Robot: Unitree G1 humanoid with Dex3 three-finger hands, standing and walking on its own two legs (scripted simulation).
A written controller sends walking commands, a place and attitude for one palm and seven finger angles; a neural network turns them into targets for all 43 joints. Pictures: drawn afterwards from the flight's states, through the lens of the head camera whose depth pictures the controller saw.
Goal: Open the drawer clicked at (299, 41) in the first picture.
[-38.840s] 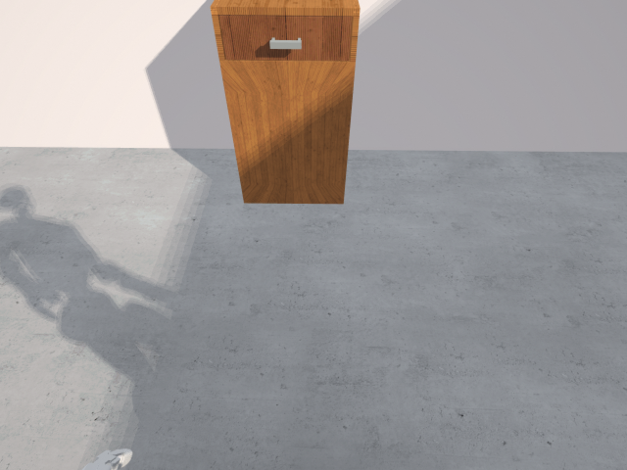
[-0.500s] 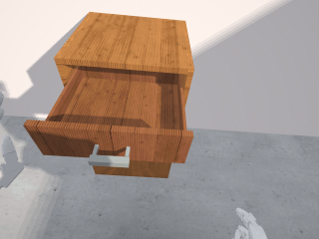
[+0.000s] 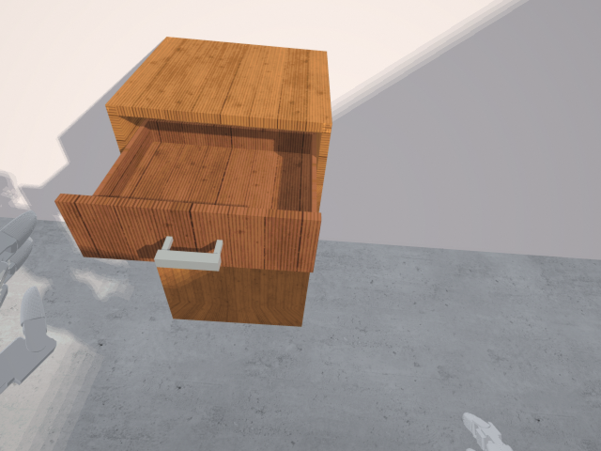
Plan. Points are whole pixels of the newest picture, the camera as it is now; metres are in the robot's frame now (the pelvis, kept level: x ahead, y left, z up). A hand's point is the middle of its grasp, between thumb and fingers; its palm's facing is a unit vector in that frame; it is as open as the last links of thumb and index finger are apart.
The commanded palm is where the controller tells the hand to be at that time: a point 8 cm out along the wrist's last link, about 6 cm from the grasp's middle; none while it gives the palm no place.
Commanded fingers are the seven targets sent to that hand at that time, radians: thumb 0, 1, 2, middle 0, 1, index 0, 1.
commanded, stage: stop stepping back and stand still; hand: left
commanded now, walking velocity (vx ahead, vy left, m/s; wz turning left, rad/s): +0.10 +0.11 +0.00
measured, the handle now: (191, 251) +0.44 +0.21 -0.01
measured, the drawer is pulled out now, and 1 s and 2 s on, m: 0.28 0.28 0.28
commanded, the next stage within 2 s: let the arm hang, fingers relaxed in 0.56 s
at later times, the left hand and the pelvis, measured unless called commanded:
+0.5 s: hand out of the picture +0.12 +0.26 +0.15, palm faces +0.42 -0.82 -0.38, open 7.4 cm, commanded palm +0.06 +0.29 +0.18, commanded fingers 0.00 0.90 0.90 -0.20 -0.30 -0.20 -0.30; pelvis -0.06 +0.01 -0.01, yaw +1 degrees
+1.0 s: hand out of the picture -0.01 +0.18 -0.17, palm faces +0.07 -0.99 -0.15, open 7.0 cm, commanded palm none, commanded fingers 0.00 0.90 0.90 -0.20 -0.30 -0.20 -0.30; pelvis -0.07 +0.01 +0.00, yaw +3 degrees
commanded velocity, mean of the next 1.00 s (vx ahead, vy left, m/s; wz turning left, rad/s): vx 0.07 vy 0.00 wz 0.00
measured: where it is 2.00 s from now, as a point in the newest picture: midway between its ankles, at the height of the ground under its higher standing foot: outside the picture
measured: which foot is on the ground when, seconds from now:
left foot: up 0.00-0.04, down 0.06-1.00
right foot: down 0.00-1.00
